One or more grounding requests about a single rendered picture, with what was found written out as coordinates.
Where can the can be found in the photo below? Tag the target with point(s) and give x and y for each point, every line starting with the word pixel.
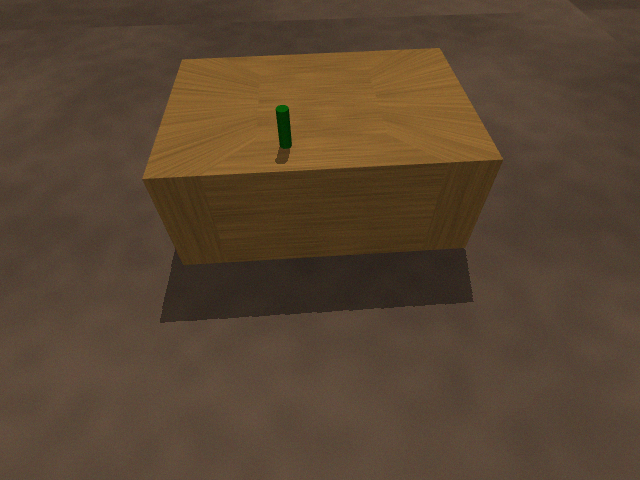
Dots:
pixel 283 123

